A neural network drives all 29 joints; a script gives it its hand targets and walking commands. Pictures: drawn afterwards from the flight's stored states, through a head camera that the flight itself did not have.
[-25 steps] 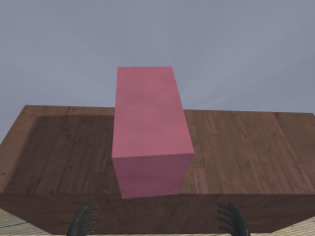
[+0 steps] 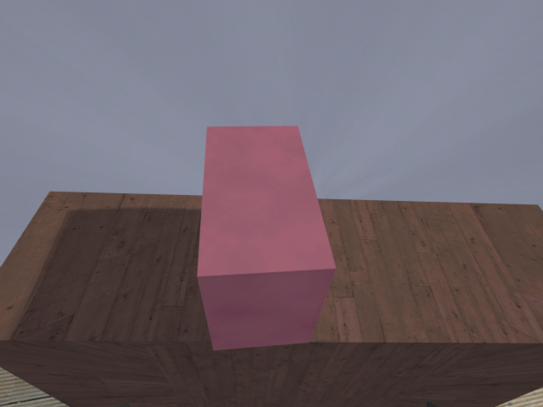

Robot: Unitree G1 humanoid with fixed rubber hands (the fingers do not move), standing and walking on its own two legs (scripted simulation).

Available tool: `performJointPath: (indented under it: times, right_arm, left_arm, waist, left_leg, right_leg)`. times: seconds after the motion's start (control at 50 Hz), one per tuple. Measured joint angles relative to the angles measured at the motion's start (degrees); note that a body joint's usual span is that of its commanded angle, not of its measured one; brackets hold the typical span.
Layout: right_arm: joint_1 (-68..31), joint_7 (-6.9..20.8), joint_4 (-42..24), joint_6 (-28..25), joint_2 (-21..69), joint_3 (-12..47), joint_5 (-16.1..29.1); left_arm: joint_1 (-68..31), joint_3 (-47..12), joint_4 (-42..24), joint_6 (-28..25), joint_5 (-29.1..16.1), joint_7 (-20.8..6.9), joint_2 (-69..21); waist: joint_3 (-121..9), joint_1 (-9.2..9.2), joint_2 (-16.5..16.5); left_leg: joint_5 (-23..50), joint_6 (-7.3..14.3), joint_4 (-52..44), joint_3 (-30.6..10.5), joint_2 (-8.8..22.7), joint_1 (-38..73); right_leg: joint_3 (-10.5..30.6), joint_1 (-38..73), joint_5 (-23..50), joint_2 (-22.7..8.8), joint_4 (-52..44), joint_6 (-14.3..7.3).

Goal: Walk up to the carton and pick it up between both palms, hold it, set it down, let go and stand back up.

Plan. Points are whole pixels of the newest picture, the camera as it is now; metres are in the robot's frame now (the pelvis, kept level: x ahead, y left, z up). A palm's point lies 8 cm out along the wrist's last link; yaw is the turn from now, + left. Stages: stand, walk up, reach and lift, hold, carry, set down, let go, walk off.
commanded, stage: stand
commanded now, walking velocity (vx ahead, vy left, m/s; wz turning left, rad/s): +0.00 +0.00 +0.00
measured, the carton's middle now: (257, 233) +0.41 +0.05 +0.01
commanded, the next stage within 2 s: none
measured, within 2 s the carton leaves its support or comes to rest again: neither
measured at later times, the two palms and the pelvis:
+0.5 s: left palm out of the picture +0.05 +0.27 -0.13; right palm out of the picture +0.08 -0.25 -0.11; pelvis +0.00 +0.00 +0.00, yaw +0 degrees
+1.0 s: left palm out of the picture +0.02 +0.27 -0.13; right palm out of the picture +0.05 -0.25 -0.12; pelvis -0.02 +0.00 +0.00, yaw +0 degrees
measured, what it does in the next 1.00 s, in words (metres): stands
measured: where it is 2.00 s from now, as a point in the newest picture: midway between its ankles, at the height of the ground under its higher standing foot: outside the picture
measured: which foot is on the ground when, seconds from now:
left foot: down 0.00-1.00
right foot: down 0.00-1.00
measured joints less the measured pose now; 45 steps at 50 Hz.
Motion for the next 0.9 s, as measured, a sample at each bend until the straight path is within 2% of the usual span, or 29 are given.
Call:
performJointPath:
  times: [0.16,0.44,0.9]
  right_arm:
    - [1.6,-0.1,1.5,0.7,-0.3,0.3,0.0]
    - [0.9,-0.5,2.7,0.8,-0.3,0.9,0.0]
    - [0.7,-0.8,6.2,0.8,-0.6,1.1,0.0]
  left_arm:
    - [0.0,0.0,5.4,-0.8,-0.2,-0.3,0.3]
    - [0.0,0.0,10.8,-1.3,-0.7,-0.3,0.3]
    - [-0.1,0.0,13.8,-1.4,-1.1,-0.4,0.3]
  waist:
    - [-0.8,0.0,0.1]
    - [-1.8,0.01,1.0]
    - [-2.1,0.0,2.1]
  left_leg:
    - [0.0,0.0,0.0,0.0,0.0,0.0]
    - [0.1,0.0,0.0,0.0,0.0,0.0]
    - [1.2,0.0,0.0,0.0,0.0,0.0]
  right_leg:
    - [0.0,0.0,0.0,0.0,0.0,0.0]
    - [0.0,0.0,0.1,0.0,0.0,0.0]
    - [0.0,0.0,1.2,0.0,0.0,0.1]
